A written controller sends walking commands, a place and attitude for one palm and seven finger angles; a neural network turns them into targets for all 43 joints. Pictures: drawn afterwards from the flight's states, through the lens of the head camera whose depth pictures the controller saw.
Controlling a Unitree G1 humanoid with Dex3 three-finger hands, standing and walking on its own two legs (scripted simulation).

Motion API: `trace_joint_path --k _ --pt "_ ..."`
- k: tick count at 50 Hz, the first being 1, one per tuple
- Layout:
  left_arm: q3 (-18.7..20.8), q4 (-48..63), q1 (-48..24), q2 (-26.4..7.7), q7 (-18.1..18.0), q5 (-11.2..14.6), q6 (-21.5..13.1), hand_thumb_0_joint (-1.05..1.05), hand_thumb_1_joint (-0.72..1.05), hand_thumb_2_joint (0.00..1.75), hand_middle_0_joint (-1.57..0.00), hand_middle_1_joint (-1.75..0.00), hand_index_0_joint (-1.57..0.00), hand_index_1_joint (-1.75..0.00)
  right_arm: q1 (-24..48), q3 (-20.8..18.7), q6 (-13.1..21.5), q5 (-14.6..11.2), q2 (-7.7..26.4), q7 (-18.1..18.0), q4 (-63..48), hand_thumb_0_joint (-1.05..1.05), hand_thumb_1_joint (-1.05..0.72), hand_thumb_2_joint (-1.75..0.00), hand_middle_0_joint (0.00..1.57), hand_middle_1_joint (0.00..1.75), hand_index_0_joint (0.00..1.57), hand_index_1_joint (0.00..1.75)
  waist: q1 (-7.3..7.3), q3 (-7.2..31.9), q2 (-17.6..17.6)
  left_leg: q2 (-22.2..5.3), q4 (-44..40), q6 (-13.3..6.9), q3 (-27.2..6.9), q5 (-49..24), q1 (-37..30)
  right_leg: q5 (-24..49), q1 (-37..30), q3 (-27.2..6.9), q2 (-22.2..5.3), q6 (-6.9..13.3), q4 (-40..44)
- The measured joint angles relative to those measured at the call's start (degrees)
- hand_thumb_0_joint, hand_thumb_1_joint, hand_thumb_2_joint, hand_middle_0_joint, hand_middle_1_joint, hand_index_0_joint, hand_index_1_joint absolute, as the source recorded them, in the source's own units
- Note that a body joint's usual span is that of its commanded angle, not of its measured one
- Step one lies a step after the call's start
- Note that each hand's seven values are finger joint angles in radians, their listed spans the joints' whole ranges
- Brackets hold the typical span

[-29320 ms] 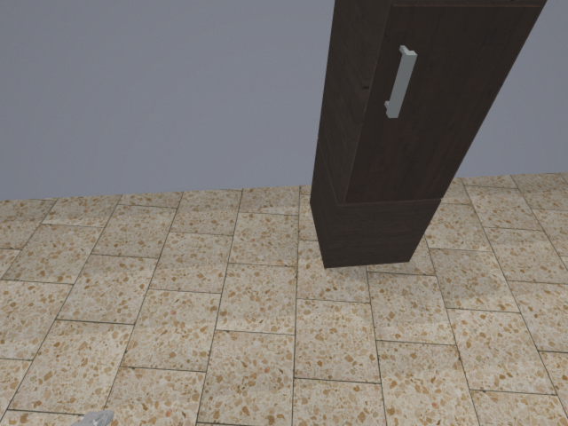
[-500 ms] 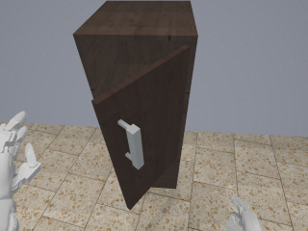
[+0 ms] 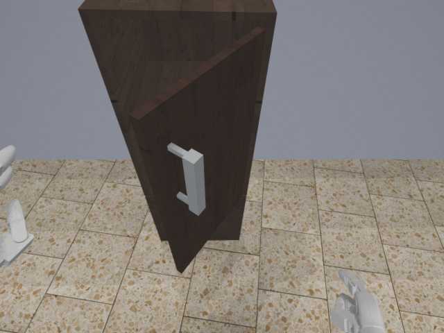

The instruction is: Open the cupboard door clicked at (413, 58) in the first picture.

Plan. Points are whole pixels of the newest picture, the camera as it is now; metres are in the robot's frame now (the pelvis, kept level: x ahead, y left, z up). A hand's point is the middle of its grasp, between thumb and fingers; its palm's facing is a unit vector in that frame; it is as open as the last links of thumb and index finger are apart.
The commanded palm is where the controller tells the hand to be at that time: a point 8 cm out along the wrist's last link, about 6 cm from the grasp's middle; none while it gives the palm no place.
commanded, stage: step back with the hand held close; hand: left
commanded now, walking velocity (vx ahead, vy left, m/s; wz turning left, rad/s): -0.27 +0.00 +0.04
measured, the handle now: (186, 180) +0.35 +0.09 +0.09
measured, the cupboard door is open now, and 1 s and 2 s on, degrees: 54 54 54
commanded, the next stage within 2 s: stop stepping back and stand still in 0.66 s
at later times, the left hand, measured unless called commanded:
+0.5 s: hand out of the picture +0.11 +0.29 +0.17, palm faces +0.48 -0.75 -0.45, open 7.4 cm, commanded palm +0.03 +0.32 +0.18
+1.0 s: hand out of the picture +0.02 +0.26 +0.17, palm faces +0.37 -0.83 -0.41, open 7.4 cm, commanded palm -0.05 +0.30 +0.18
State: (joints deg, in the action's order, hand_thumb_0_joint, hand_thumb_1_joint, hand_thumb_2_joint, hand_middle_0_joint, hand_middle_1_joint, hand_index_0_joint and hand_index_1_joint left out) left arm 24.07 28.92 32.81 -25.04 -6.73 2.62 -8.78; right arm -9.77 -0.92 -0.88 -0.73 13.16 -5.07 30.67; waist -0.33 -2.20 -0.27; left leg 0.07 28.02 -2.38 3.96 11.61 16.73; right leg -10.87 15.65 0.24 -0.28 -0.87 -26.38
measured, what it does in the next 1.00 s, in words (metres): walks backwards: right foot, then left foot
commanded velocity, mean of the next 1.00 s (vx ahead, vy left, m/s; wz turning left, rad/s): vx -0.19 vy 0.00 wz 0.01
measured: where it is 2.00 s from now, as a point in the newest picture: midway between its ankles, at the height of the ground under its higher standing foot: outside the picture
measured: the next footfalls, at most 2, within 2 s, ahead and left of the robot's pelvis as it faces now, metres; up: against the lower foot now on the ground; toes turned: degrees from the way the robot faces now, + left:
right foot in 0.72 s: -0.25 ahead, -0.11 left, +0.00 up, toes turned -5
left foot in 0.86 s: -0.05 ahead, +0.07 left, +0.00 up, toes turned -2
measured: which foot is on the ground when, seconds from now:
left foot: down 0.00-0.72, up 0.74-0.84, down 0.86-1.00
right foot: down 0.00-0.40, up 0.42-0.70, down 0.72-0.88, up 0.90-1.00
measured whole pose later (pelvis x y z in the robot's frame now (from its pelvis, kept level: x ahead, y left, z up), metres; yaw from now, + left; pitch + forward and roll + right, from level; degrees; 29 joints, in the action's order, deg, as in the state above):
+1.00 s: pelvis -0.21 +0.00 -0.01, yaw -3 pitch -3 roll -1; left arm 25.4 27.4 26.5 -25.9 -7.5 3.3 -9.1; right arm -10.9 1.3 8.0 0.3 10.8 -4.0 36.1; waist 1.8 -1.4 3.1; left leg 2.6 24.5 -3.2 2.4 3.5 19.4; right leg -28.9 18.0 -0.6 1.9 -0.1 -50.3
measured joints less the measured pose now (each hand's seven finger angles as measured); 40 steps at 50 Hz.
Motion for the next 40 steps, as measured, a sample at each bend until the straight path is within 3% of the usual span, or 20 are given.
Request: trace_joint_path --k 11,17,20,23,25,27,31,33,35,36,38,40 --pt "0.8 -0.4 -2.3 2.9 -1.1 -2.4 -2.5 0.01 0.89 0.9 -0.21 -0.3 -0.21 -0.3 -2.1 1.1 3.2 0.2 -0.8 0.4 -0.3 0.01 -0.9 -0.9 0.2 0.3 0.2 0.3 -0.77 -1.0 0.0 0.3 6.9 -1.1 -0.7 0.4 5.8 0.2 5.1 0.8 -0.6 -0.4 -6.3" --pt "0.0 2.4 -3.2 3.9 -2.3 -2.2 -3.9 0.01 0.89 0.9 -0.21 -0.3 -0.21 -0.3 -2.5 1.2 4.3 0.8 -0.6 0.7 1.9 0.01 -0.9 -0.9 0.2 0.3 0.2 0.3 -0.6 -1.1 0.9 0.6 12.4 0.7 -1.6 8.3 9.9 1.5 7.4 1.2 -0.7 0.0 -7.4" --pt "-0.1 3.8 -3.7 3.0 -2.6 -1.9 -4.4 0.01 0.89 0.9 -0.21 -0.3 -0.21 -0.3 -2.3 1.2 4.1 0.9 -0.4 0.4 2.6 0.01 -0.9 -0.9 0.2 0.3 0.2 0.3 -0.08 -1.7 1.4 0.6 12.1 -0.3 -1.1 3.9 10.5 -0.3 8.8 1.1 -0.9 -0.3 -9.7" --pt "1.1 3.3 -5.1 1.5 -2.6 -2.5 -4.3 0.01 0.88 0.9 -0.21 -0.3 -0.21 -0.3 -2.3 0.5 5.2 1.5 -1.0 0.0 2.9 0.01 -0.9 -0.9 0.2 0.3 0.2 0.3 0.96 -2.4 -0.5 -0.9 9.8 -2.5 -2.0 -4.5 10.8 -10.6 12.4 -0.5 2.3 -0.5 -25.9" --pt "2.5 2.6 -5.8 0.1 -2.6 -2.4 -4.6 0.01 0.88 0.9 -0.21 -0.3 -0.22 -0.3 -2.4 0.3 5.9 1.4 -2.3 0.5 3.9 0.01 -0.9 -0.9 0.2 0.3 0.2 0.3 1.06 -2.0 -0.6 -1.4 7.4 -2.3 -2.6 -5.6 10.6 -13.7 12.3 -1.4 3.9 -0.3 -35.0" --pt "3.9 2.7 -4.9 -0.8 -2.9 -1.7 -4.7 0.01 0.88 0.9 -0.21 -0.3 -0.22 -0.3 -2.7 0.7 6.3 1.3 -3.5 1.3 4.6 0.01 -0.9 -0.9 0.2 0.3 0.2 0.3 0.81 -0.6 -0.5 -2.2 3.9 -1.8 -2.6 -7.4 10.5 -15.6 9.9 -0.8 4.4 -0.2 -37.2" --pt "3.4 3.9 -2.7 0.2 -3.2 -0.4 -3.8 0.01 0.89 0.9 -0.21 -0.3 -0.21 -0.3 -2.8 1.4 7.2 1.3 -4.7 2.4 5.0 0.01 -0.9 -0.9 0.2 0.3 0.2 0.3 0.04 2.6 -0.3 -3.2 -4.4 -0.6 -1.8 -12.4 10.6 -19.5 0.6 2.2 3.9 0.9 -26.4" --pt "2.0 4.1 -2.5 0.8 -2.8 0.2 -3.4 0.01 0.89 0.9 -0.21 -0.3 -0.21 -0.3 -2.2 1.8 7.6 1.4 -4.8 2.8 4.9 0.01 -0.9 -0.9 0.2 0.3 0.2 0.3 -0.25 3.7 -0.2 -3.0 -8.0 0.3 -1.4 -14.2 11.4 -20.6 -4.8 3.6 4.0 1.9 -16.3" --pt "1.6 4.7 -2.1 0.1 -2.3 0.8 -3.4 0.01 0.89 0.9 -0.2 -0.3 -0.21 -0.3 -0.8 2.2 7.8 1.4 -4.8 3.2 4.3 0.01 -0.9 -0.9 0.2 0.3 0.2 0.3 -1.12 4.2 1.5 -2.0 -8.5 2.0 0.3 -13.9 13.6 -17.2 -9.7 3.6 2.7 4.0 -3.4" --pt "2.1 5.4 -1.7 -0.7 -2.2 1.0 -3.6 0.01 0.89 0.9 -0.2 -0.3 -0.21 -0.3 0.5 2.6 7.8 1.3 -4.7 3.2 4.0 0.01 -0.9 -0.9 0.2 0.3 0.2 0.3 -2.08 3.9 3.3 -1.2 -5.4 3.2 1.7 -10.9 16.1 -14.9 -10.6 2.2 0.8 4.4 0.9" --pt "0.0 4.9 -2.3 0.4 -1.2 0.9 -4.2 0.01 0.89 0.9 -0.21 -0.3 -0.21 -0.3 2.6 2.5 7.2 1.4 -3.2 2.6 5.8 0.01 -0.9 -0.9 0.2 0.3 0.2 0.3 -2.71 2.0 0.8 -1.6 6.6 4.3 -0.7 0.8 19.3 -14.5 -10.0 1.8 2.2 2.7 -0.7" --pt "-0.6 4.8 -2.1 -0.7 -0.3 0.3 -4.1 0.01 0.89 0.9 -0.21 -0.3 -0.21 -0.3 1.8 2.8 6.5 1.2 -3.0 2.0 7.1 0.01 -0.9 -0.9 0.2 0.3 0.2 0.3 -2.84 2.1 1.8 0.1 14.4 4.5 -0.8 6.0 18.5 -13.9 -10.4 1.2 1.5 1.7 -1.3"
